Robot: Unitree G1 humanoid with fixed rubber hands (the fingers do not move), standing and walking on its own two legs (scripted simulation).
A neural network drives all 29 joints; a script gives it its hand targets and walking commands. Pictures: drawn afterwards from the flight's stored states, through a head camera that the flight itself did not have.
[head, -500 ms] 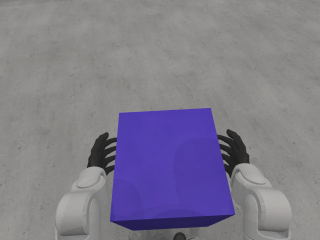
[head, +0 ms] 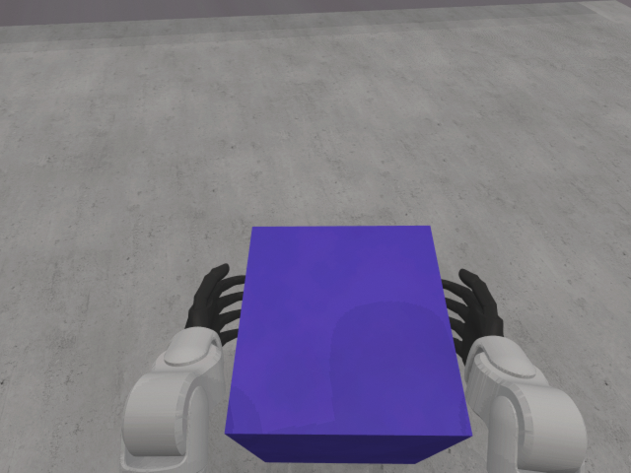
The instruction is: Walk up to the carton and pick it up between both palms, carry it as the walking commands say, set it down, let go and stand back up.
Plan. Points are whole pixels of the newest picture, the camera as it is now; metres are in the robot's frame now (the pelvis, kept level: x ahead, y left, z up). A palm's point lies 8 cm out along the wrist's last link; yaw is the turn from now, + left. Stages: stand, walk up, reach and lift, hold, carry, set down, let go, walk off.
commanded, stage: carry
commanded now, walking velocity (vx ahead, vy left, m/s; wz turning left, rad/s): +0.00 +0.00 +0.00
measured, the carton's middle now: (340, 354) +0.26 -0.01 +0.02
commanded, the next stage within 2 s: none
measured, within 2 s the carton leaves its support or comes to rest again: neither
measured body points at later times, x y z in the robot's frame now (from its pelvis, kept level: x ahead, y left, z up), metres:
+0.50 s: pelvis +0.16 +0.01 -0.01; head +0.17 +0.02 +0.44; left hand +0.45 +0.14 +0.05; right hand +0.42 -0.16 +0.05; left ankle +0.08 +0.10 -0.73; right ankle +0.01 -0.10 -0.72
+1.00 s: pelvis +0.31 +0.00 -0.03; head +0.33 -0.01 +0.42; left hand +0.58 +0.14 -0.02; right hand +0.57 -0.16 -0.02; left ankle +0.18 +0.08 -0.74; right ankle +0.32 -0.10 -0.75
